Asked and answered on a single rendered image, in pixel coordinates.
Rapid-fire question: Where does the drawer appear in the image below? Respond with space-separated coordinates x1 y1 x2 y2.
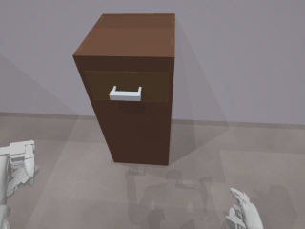
84 71 169 102

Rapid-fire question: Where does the robot left hand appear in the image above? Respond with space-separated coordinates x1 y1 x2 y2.
0 140 39 205

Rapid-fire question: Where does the robot right hand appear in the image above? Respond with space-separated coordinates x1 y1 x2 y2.
226 188 264 229

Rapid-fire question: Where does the cabinet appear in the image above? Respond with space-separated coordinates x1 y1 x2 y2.
72 13 175 166

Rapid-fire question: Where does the left robot forearm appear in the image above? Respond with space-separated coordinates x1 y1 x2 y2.
0 204 11 229

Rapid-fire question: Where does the handle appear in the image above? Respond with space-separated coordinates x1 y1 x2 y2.
109 86 142 101

